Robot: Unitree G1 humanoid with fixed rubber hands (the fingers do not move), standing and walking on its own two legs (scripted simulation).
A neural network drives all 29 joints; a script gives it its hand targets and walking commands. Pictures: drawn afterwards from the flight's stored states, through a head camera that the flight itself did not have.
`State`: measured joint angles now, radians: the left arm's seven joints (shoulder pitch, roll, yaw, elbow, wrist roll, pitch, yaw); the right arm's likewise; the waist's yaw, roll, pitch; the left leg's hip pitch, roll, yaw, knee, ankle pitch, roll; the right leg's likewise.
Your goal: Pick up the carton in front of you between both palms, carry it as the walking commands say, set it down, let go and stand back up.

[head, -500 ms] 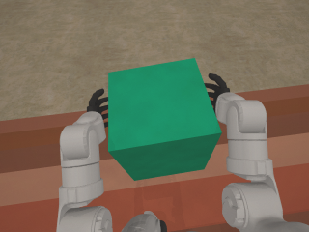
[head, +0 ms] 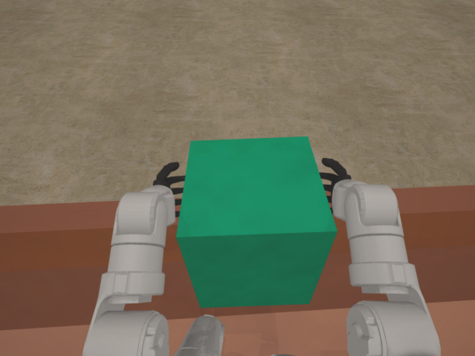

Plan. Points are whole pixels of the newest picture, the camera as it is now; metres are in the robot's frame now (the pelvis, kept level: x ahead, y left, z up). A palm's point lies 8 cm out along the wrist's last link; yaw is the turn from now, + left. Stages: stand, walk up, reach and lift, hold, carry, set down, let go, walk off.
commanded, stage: carry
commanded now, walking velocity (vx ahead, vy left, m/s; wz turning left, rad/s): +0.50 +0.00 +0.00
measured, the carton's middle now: (252, 225) +0.34 +0.02 +0.00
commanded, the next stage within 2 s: none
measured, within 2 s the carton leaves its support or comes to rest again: neither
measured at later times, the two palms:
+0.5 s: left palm (228, 105) +0.81 +0.10 -0.09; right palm (324, 112) +0.79 -0.20 -0.08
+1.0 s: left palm (233, 87) +1.24 +0.11 -0.30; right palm (297, 94) +1.22 -0.19 -0.32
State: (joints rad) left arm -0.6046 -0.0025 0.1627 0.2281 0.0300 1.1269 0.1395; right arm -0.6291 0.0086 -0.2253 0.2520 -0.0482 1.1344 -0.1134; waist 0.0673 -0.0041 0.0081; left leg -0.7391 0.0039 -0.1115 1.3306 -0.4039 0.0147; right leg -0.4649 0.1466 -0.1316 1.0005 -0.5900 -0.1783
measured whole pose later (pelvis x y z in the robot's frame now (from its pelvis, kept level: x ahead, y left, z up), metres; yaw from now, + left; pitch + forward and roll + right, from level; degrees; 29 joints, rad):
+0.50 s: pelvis +0.46 -0.01 -0.19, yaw +0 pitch +3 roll +3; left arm -0.47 -0.06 0.23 -0.07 0.07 1.04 0.12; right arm -0.57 0.01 -0.14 0.05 0.06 1.04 -0.19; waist -0.15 -0.04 0.01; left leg -0.28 -0.10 0.07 1.18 -0.76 0.08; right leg -0.61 -0.01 -0.01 0.58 0.36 -0.05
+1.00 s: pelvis +0.88 -0.03 -0.41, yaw +2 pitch +2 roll +0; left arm -0.61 0.02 0.18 0.17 -0.02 1.04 0.13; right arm -0.58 0.03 -0.17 0.10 -0.06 1.07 -0.16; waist -0.05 0.04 0.01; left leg -0.43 -0.12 0.10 0.71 -0.35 0.14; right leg -0.59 0.08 -0.02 1.69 -0.58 -0.05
